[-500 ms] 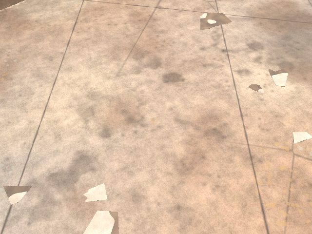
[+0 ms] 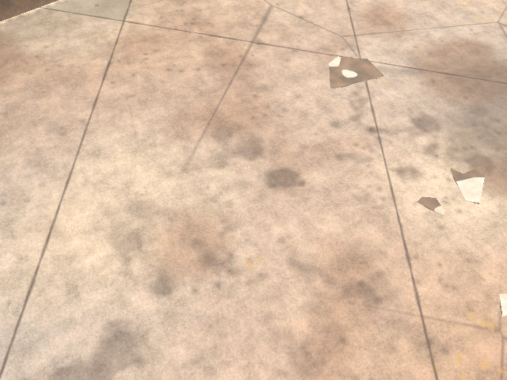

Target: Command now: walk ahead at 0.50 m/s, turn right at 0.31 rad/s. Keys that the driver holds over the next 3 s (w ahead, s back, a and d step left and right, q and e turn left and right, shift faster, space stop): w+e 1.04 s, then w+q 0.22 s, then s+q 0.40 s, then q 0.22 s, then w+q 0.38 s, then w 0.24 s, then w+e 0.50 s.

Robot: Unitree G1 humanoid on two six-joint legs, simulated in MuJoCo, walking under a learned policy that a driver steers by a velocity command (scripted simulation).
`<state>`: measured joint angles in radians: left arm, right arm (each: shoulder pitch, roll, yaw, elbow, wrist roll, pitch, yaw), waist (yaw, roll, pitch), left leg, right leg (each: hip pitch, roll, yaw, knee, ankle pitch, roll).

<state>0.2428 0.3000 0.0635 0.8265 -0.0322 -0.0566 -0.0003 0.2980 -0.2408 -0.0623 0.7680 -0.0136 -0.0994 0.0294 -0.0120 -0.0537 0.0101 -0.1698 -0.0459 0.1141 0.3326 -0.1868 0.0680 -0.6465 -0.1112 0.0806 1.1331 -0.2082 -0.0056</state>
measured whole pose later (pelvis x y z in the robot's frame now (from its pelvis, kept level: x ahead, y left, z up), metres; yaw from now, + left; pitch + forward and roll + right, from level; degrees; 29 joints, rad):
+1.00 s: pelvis +0.54 -0.12 -0.01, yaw -35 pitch +1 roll +1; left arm 0.29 0.31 0.07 0.67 -0.03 -0.02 0.00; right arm 0.23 -0.26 -0.06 0.74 -0.01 -0.10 0.01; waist -0.02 -0.05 0.01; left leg -0.26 -0.03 0.06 0.42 -0.19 0.03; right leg -0.54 -0.02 0.07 1.19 -0.34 -0.01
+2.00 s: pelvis +0.70 -0.28 -0.01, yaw -14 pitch +2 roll -3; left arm 0.11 0.30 0.09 0.79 -0.01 0.02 0.03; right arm 0.20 -0.29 -0.07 0.63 0.01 0.03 -0.04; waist -0.01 -0.01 0.03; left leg -0.39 -0.04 -0.09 0.47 -0.12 0.05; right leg -0.45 0.03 0.04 0.91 -0.39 0.05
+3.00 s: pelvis +1.05 -0.23 -0.01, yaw -11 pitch +1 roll +3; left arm 0.12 0.26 0.05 0.76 -0.02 -0.03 -0.05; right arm 0.35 -0.26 -0.08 0.81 0.00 -0.08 -0.01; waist -0.06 -0.04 0.03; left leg 0.10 -0.03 0.25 0.21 -0.32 0.01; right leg -0.68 -0.09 0.01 0.72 0.04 -0.03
